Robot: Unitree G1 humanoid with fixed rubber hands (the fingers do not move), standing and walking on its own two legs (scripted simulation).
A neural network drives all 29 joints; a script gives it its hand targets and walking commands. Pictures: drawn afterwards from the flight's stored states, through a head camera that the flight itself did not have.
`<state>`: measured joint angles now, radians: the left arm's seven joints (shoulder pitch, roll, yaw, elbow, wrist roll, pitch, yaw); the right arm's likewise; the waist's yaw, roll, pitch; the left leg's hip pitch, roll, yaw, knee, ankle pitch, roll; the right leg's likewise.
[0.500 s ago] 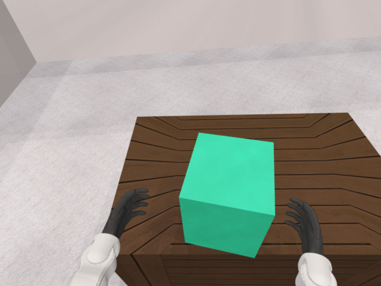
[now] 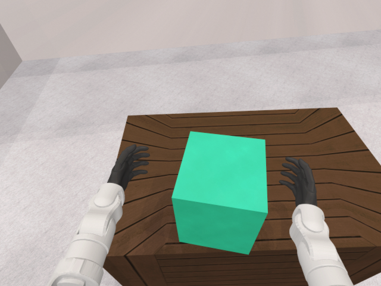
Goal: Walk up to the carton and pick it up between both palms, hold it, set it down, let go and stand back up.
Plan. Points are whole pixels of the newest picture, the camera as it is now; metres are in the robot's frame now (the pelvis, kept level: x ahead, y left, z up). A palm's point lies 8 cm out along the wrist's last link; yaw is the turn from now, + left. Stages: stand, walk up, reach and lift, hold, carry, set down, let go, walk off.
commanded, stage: reach and lift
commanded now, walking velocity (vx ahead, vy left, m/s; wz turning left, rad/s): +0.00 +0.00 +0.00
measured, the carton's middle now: (219, 193) +0.38 -0.06 -0.08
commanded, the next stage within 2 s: none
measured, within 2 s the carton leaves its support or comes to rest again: neither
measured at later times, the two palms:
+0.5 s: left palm (137, 144) +0.41 +0.14 +0.10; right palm (306, 166) +0.34 -0.23 +0.08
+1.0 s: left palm (140, 173) +0.39 +0.15 +0.00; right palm (287, 192) +0.33 -0.21 -0.01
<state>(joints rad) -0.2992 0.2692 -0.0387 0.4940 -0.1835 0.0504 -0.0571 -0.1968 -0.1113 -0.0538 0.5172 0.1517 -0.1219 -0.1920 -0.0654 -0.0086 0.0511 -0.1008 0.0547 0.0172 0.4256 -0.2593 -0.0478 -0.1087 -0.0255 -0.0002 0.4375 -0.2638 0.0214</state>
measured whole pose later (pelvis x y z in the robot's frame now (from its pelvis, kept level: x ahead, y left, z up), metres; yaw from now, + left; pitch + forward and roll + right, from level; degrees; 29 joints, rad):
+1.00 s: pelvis -0.03 +0.02 -0.02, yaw -1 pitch +18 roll -2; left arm -0.85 0.19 -0.04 1.45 -0.18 -0.39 0.02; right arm -0.73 -0.14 -0.03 1.35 0.24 -0.41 -0.14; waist -0.11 0.03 -0.20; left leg -0.67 0.06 0.00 0.60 -0.24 -0.05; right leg -0.63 -0.01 0.00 0.51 -0.20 0.03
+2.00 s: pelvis -0.04 +0.02 -0.04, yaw -1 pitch +29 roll -2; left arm -0.95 0.08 0.25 1.54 0.10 -0.55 0.09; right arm -0.81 -0.02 -0.42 1.42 -0.10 -0.62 -0.17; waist -0.11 0.06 -0.24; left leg -0.98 0.06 -0.01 0.77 -0.29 -0.04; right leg -0.95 -0.01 0.00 0.69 -0.24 0.04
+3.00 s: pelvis -0.04 +0.01 -0.04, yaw -1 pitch +26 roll -2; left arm -0.93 0.07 0.38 1.55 0.21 -0.63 0.08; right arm -0.77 0.03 -0.64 1.33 -0.34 -0.63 -0.16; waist -0.11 0.05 -0.19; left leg -0.93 0.06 -0.01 0.76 -0.29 -0.04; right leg -0.90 -0.01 0.00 0.69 -0.25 0.04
